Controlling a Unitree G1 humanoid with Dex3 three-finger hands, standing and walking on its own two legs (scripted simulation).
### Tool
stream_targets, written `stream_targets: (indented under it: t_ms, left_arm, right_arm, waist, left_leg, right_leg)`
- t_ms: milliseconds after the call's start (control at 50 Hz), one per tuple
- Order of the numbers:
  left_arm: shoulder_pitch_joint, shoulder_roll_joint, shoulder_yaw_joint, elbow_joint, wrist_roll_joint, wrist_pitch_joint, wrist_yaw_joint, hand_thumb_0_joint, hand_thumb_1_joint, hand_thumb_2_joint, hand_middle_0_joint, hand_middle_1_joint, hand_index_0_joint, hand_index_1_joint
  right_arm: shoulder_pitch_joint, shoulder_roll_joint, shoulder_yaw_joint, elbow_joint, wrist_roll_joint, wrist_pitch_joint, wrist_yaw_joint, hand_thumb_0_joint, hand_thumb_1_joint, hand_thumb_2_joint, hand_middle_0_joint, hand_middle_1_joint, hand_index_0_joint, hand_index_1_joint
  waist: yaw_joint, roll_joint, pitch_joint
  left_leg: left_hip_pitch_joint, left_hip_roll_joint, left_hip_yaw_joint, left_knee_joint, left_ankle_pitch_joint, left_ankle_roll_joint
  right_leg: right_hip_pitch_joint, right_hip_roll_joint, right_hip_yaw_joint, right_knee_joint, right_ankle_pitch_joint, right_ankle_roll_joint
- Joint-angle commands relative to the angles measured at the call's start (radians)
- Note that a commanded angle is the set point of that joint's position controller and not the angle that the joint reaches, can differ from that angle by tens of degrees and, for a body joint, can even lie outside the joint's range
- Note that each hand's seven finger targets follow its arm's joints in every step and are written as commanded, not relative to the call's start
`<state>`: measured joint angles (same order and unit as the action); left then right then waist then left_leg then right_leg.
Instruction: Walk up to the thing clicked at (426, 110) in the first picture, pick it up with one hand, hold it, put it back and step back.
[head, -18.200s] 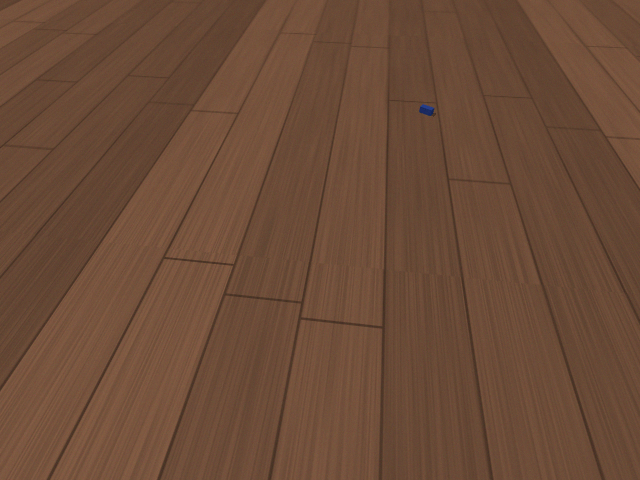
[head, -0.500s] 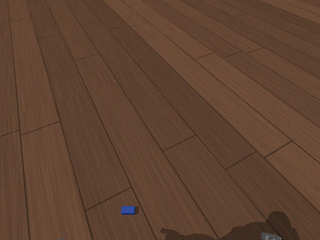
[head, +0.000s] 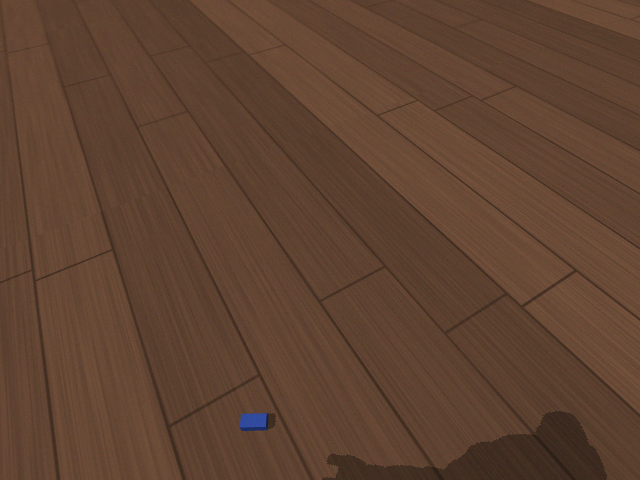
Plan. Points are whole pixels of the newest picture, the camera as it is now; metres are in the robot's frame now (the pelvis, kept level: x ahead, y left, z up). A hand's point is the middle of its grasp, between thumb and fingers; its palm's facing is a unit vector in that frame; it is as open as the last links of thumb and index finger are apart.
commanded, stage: walk up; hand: left
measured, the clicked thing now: (254, 422) +0.38 +0.25 -0.76
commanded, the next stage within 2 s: stand in 0.26 s
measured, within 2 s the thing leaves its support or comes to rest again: neither
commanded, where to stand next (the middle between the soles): -0.01 +0.02 m, yaw -1 degrees
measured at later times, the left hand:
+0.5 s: hand out of the picture +0.10 +0.25 -0.15, palm faces -0.03 -0.94 -0.35, open 7.4 cm
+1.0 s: hand out of the picture +0.09 +0.24 -0.15, palm faces -0.03 -0.93 -0.36, open 7.4 cm
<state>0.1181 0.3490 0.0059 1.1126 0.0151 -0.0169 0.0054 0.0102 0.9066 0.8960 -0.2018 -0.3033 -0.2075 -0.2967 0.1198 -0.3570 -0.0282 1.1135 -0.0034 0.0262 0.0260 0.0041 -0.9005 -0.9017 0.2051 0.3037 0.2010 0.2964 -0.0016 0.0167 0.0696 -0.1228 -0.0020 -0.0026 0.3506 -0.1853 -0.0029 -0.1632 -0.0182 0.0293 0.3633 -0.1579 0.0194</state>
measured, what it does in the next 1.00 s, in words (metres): stands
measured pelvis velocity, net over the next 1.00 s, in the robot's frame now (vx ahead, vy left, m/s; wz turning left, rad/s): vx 0.01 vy -0.01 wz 0.00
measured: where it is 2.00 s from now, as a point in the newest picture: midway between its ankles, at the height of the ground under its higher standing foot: outside the picture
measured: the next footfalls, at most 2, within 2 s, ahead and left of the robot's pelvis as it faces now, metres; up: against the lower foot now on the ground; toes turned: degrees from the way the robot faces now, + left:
none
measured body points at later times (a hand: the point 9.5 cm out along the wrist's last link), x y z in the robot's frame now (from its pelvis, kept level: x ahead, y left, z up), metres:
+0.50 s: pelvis +0.01 -0.01 +0.00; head +0.02 -0.01 +0.45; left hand +0.10 +0.29 -0.13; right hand +0.08 -0.30 -0.13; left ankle +0.01 +0.12 -0.75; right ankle +0.03 -0.13 -0.75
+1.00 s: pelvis +0.01 -0.01 +0.00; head +0.02 -0.02 +0.45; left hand +0.09 +0.29 -0.13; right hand +0.09 -0.31 -0.13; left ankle +0.01 +0.12 -0.75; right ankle +0.03 -0.13 -0.75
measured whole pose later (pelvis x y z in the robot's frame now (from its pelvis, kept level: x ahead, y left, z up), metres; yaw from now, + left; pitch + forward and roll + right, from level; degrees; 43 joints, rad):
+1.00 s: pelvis +0.01 -0.01 +0.00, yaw +0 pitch -3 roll +0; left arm 0.12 0.36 -0.01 1.11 0.01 -0.01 0.00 0.01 0.91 0.90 -0.20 -0.30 -0.21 -0.30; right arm 0.11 -0.35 0.00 1.13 -0.01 0.00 0.01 0.00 -0.90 -0.90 0.21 0.30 0.20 0.30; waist 0.00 0.01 0.06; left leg -0.08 0.02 -0.01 0.31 -0.19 -0.03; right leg -0.12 0.00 0.02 0.33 -0.16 0.00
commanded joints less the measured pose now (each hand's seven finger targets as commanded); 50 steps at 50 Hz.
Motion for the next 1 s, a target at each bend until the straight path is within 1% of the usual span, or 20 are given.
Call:
stream_targets:
  t_ms: [0,80,140,220,240,260,360,400,420,460,480,500,560,780,820,880,920,940,960,980]
  left_arm:
    - [-0.047,0.228,0.049,-0.060,-0.002,-0.027,0.013,0.000,0.900,0.900,-0.200,-0.300,-0.200,-0.300]
    - [-0.052,0.224,0.049,-0.061,-0.003,-0.025,0.014,0.000,0.900,0.900,-0.200,-0.300,-0.200,-0.300]
    - [-0.065,0.223,0.049,-0.067,-0.003,-0.022,0.013,0.000,0.900,0.900,-0.200,-0.300,-0.200,-0.300]
    - [-0.066,0.222,0.049,-0.064,-0.005,-0.019,0.012,0.000,0.900,0.900,-0.200,-0.300,-0.200,-0.300]
    - [-0.055,0.212,0.037,-0.053,-0.010,-0.015,0.006,0.000,0.900,0.900,-0.200,-0.300,-0.200,-0.300]
    - [-0.060,0.209,0.038,-0.058,-0.006,-0.016,0.004,0.000,0.900,0.900,-0.200,-0.300,-0.200,-0.300]
    - [-0.053,0.215,0.035,-0.053,-0.007,-0.016,-0.001,0.000,0.900,0.900,-0.200,-0.300,-0.200,-0.300]
    - [-0.060,0.218,0.036,-0.058,-0.006,-0.019,-0.001,0.000,0.900,0.900,-0.200,-0.300,-0.200,-0.300]
    - [-0.060,0.223,0.036,-0.059,-0.006,-0.020,-0.001,0.000,0.900,0.900,-0.200,-0.300,-0.200,-0.300]
    - [-0.061,0.222,0.035,-0.057,-0.006,-0.019,-0.001,0.000,0.900,0.900,-0.200,-0.300,-0.200,-0.300]
    - [-0.056,0.222,0.035,-0.057,-0.006,-0.020,0.000,0.000,0.900,0.900,-0.200,-0.300,-0.200,-0.300]
    - [-0.052,0.217,0.032,-0.056,-0.005,-0.018,-0.001,0.000,0.900,0.900,-0.200,-0.300,-0.200,-0.300]
    - [-0.049,0.218,0.033,-0.057,-0.005,-0.018,-0.001,0.000,0.900,0.900,-0.200,-0.300,-0.200,-0.300]
    - [-0.044,0.224,0.031,-0.057,-0.005,-0.019,0.001,0.000,0.900,0.900,-0.200,-0.300,-0.200,-0.300]
    - [-0.043,0.221,0.029,-0.055,-0.008,-0.019,0.001,0.000,0.900,0.900,-0.200,-0.300,-0.200,-0.300]
    - [-0.036,0.227,0.031,-0.050,-0.006,-0.016,0.002,0.000,0.900,0.900,-0.200,-0.300,-0.200,-0.300]
    - [-0.039,0.230,0.031,-0.053,-0.006,-0.019,0.001,0.000,0.900,0.900,-0.200,-0.300,-0.200,-0.300]
    - [-0.041,0.232,0.032,-0.057,-0.005,-0.021,0.001,0.000,0.900,0.900,-0.200,-0.300,-0.200,-0.300]
    - [-0.040,0.232,0.032,-0.056,-0.006,-0.021,0.001,0.000,0.900,0.900,-0.200,-0.300,-0.200,-0.300]
    - [-0.047,0.234,0.034,-0.057,-0.006,-0.020,0.001,0.000,0.900,0.900,-0.200,-0.300,-0.200,-0.300]
  right_arm:
    - [-0.048,-0.204,-0.042,-0.068,0.000,-0.028,-0.012,0.000,-0.900,-0.900,0.200,0.300,0.200,0.300]
    - [-0.044,-0.207,-0.043,-0.066,0.000,-0.029,-0.014,0.000,-0.900,-0.900,0.200,0.300,0.200,0.300]
    - [-0.033,-0.210,-0.044,-0.063,-0.002,-0.028,-0.017,0.000,-0.900,-0.900,0.200,0.300,0.200,0.300]
    - [-0.037,-0.203,-0.040,-0.066,0.000,-0.030,-0.018,0.000,-0.900,-0.900,0.200,0.300,0.200,0.300]
    - [-0.033,-0.185,-0.024,-0.054,-0.004,-0.041,-0.020,0.000,-0.900,-0.900,0.200,0.300,0.200,0.300]
    - [-0.043,-0.202,-0.028,-0.057,-0.007,-0.048,-0.022,0.000,-0.900,-0.900,0.200,0.300,0.200,0.300]
    - [-0.040,-0.203,-0.020,-0.046,-0.005,-0.057,-0.025,0.000,-0.900,-0.900,0.200,0.300,0.200,0.300]
    - [-0.038,-0.208,-0.023,-0.047,-0.006,-0.059,-0.026,0.000,-0.900,-0.900,0.200,0.300,0.200,0.300]
    - [-0.044,-0.207,-0.023,-0.048,-0.005,-0.060,-0.026,0.000,-0.900,-0.900,0.200,0.300,0.200,0.300]
    - [-0.044,-0.205,-0.022,-0.048,-0.004,-0.060,-0.028,0.000,-0.900,-0.900,0.200,0.300,0.200,0.300]
    - [-0.042,-0.209,-0.023,-0.046,-0.004,-0.060,-0.028,0.000,-0.900,-0.900,0.200,0.300,0.200,0.300]
    - [-0.045,-0.207,-0.022,-0.044,-0.003,-0.059,-0.029,0.000,-0.900,-0.900,0.200,0.300,0.200,0.300]
    - [-0.042,-0.208,-0.020,-0.043,-0.004,-0.058,-0.030,0.000,-0.900,-0.900,0.200,0.300,0.200,0.300]
    - [-0.049,-0.210,-0.018,-0.045,-0.003,-0.056,-0.030,0.000,-0.900,-0.900,0.200,0.300,0.200,0.300]
    - [-0.046,-0.210,-0.015,-0.042,-0.003,-0.054,-0.030,0.000,-0.900,-0.900,0.200,0.300,0.200,0.300]
    - [-0.052,-0.212,-0.018,-0.044,-0.003,-0.052,-0.031,0.000,-0.900,-0.900,0.200,0.300,0.200,0.300]
    - [-0.041,-0.206,-0.015,-0.043,-0.002,-0.052,-0.028,0.000,-0.900,-0.900,0.200,0.300,0.200,0.300]
    - [-0.042,-0.211,-0.016,-0.048,-0.004,-0.054,-0.029,0.000,-0.900,-0.900,0.200,0.300,0.200,0.300]
    - [-0.046,-0.209,-0.016,-0.048,-0.002,-0.055,-0.029,0.000,-0.900,-0.900,0.200,0.300,0.200,0.300]
    - [-0.042,-0.208,-0.015,-0.048,-0.004,-0.055,-0.030,0.000,-0.900,-0.900,0.200,0.300,0.200,0.300]
  waist:
    - [0.002,-0.030,-0.092]
    - [0.002,-0.027,-0.106]
    - [-0.004,-0.024,-0.103]
    - [0.004,-0.023,-0.097]
    - [0.000,-0.049,-0.102]
    - [0.002,-0.032,-0.101]
    - [0.001,-0.018,-0.075]
    - [-0.005,-0.024,-0.090]
    - [-0.003,-0.017,-0.103]
    - [-0.006,-0.018,-0.092]
    - [-0.006,-0.011,-0.111]
    - [-0.004,-0.019,-0.092]
    - [-0.005,-0.013,-0.087]
    - [-0.004,-0.020,-0.102]
    - [-0.003,-0.023,-0.087]
    - [0.001,-0.025,-0.073]
    - [-0.002,-0.029,-0.079]
    - [-0.006,-0.024,-0.108]
    - [-0.004,-0.021,-0.108]
    - [-0.005,-0.022,-0.100]
  left_leg:
    - [0.031,0.107,-0.098,-0.053,0.035,0.037]
    - [0.037,0.114,-0.096,-0.049,0.072,0.038]
    - [0.012,0.114,-0.096,-0.057,0.057,0.038]
    - [0.010,0.117,-0.097,-0.059,0.089,0.038]
    - [0.003,0.127,-0.111,-0.095,0.050,0.029]
    - [0.010,0.127,-0.108,-0.087,0.060,0.029]
    - [0.009,0.128,-0.103,-0.095,0.083,0.022]
    - [0.023,0.127,-0.095,-0.086,0.100,0.022]
    - [0.042,0.129,-0.093,-0.082,0.135,0.018]
    - [0.037,0.129,-0.092,-0.082,0.120,0.017]
    - [0.052,0.131,-0.089,-0.075,0.146,0.018]
    - [0.037,0.129,-0.089,-0.076,0.120,0.019]
    - [0.031,0.127,-0.086,-0.082,0.103,0.017]
    - [0.053,0.132,-0.083,-0.074,0.142,0.015]
    - [0.046,0.131,-0.083,-0.074,0.122,0.017]
    - [0.041,0.130,-0.089,-0.087,0.086,0.015]
    - [0.036,0.128,-0.084,-0.081,0.082,0.018]
    - [0.056,0.130,-0.080,-0.075,0.112,0.017]
    - [0.058,0.130,-0.082,-0.074,0.124,0.016]
    - [0.048,0.130,-0.082,-0.078,0.113,0.015]
  right_leg:
    - [-0.008,-0.106,0.095,-0.074,0.053,-0.047]
    - [0.005,-0.103,0.086,-0.058,0.097,-0.049]
    - [0.023,-0.103,0.087,-0.046,0.097,-0.051]
    - [0.027,-0.099,0.082,-0.035,0.125,-0.047]
    - [0.035,-0.097,0.080,-0.058,0.039,-0.039]
    - [0.042,-0.097,0.083,-0.060,0.054,-0.035]
    - [0.040,-0.099,0.082,-0.066,0.076,-0.035]
    - [0.049,-0.103,0.086,-0.070,0.108,-0.035]
    - [0.052,-0.105,0.083,-0.064,0.130,-0.038]
    - [0.052,-0.102,0.082,-0.069,0.123,-0.037]
    - [0.057,-0.106,0.082,-0.068,0.147,-0.038]
    - [0.050,-0.103,0.083,-0.075,0.138,-0.036]
    - [0.054,-0.104,0.087,-0.078,0.130,-0.037]
    - [0.056,-0.104,0.080,-0.073,0.160,-0.039]
    - [0.053,-0.103,0.083,-0.081,0.150,-0.038]
    - [0.038,-0.098,0.080,-0.092,0.087,-0.039]
    - [0.050,-0.103,0.088,-0.095,0.104,-0.040]
    - [0.059,-0.108,0.086,-0.086,0.143,-0.040]
    - [0.060,-0.106,0.085,-0.081,0.157,-0.040]
    - [0.059,-0.106,0.086,-0.079,0.144,-0.042]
